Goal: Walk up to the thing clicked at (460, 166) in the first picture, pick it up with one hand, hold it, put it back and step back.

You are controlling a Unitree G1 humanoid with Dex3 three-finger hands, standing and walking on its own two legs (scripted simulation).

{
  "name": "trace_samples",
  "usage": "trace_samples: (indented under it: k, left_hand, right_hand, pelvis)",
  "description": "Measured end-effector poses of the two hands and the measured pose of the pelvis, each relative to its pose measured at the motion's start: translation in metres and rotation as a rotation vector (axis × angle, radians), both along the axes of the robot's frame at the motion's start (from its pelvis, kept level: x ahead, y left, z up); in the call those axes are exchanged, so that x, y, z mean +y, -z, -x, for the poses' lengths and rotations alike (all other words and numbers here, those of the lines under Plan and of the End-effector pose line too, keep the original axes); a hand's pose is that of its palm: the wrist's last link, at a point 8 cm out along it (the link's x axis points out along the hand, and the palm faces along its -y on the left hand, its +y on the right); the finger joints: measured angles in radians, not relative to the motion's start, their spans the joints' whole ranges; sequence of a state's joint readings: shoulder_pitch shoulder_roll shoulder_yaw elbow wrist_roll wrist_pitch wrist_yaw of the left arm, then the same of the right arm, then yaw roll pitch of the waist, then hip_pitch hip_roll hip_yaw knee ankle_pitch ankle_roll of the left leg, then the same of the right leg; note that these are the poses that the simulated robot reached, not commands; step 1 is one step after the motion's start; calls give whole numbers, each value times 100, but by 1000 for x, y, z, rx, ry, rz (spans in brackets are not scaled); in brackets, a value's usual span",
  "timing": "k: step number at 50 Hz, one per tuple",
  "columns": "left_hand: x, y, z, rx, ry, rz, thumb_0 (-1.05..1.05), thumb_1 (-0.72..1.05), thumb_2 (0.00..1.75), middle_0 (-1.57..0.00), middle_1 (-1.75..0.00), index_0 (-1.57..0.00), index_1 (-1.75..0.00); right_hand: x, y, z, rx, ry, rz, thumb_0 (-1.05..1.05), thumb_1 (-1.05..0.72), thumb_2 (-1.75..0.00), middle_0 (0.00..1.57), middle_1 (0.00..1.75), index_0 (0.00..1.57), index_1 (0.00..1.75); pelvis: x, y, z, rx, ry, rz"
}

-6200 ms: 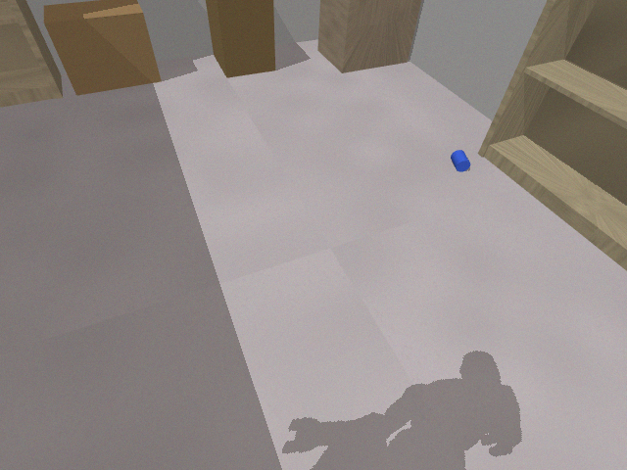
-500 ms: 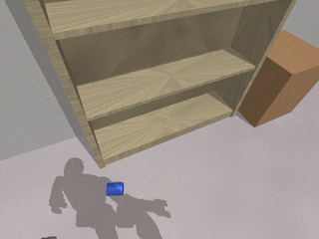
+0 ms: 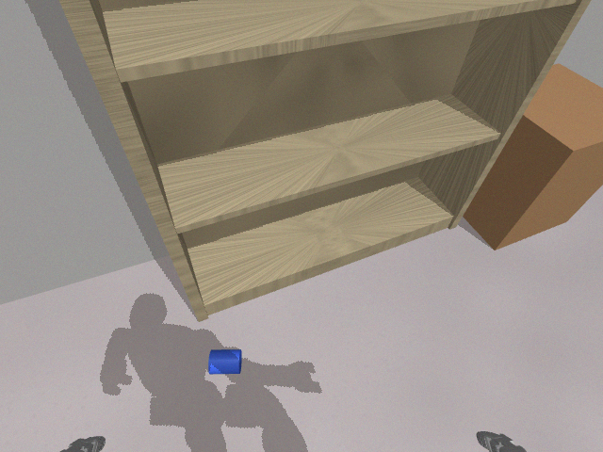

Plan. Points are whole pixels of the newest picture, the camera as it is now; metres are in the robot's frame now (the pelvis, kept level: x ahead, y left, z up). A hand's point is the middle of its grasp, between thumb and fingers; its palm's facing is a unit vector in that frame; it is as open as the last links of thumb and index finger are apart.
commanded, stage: walk up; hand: left
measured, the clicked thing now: (225, 361) +0.47 +0.22 -0.73
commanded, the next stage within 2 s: stand in 0.52 s
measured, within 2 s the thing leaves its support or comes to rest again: neither
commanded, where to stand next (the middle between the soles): +0.07 -0.01 m, yaw -1 degrees
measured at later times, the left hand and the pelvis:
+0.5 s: hand out of the picture +0.08 +0.26 -0.15, palm faces +0.04 -0.94 -0.33, open 7.4 cm; pelvis +0.00 +0.00 +0.00, yaw +2 degrees
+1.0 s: hand out of the picture +0.11 +0.24 -0.14, palm faces +0.02 -0.94 -0.34, open 7.4 cm; pelvis +0.03 -0.01 +0.01, yaw +0 degrees
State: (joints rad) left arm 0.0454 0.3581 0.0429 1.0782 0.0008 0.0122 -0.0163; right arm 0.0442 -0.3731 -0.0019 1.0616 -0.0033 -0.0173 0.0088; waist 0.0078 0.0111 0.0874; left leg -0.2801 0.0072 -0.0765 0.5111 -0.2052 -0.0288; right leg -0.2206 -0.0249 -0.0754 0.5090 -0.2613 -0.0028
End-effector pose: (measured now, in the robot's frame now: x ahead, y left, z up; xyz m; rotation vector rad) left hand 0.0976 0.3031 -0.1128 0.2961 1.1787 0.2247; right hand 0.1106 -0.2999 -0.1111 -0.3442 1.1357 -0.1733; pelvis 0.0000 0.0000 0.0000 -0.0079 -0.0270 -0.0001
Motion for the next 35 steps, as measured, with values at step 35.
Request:
trace_samples:
  k: [35]
  left_hand:
    - [-8,-2,29,66,-32,12,1,91,90,-20,-30,-20,-30]
  right_hand:
    - [6,3,12,77,-20,-29,1,-90,-90,20,30,20,30]
  pelvis:
    - [-5,-8,-12,4,-21,-4]
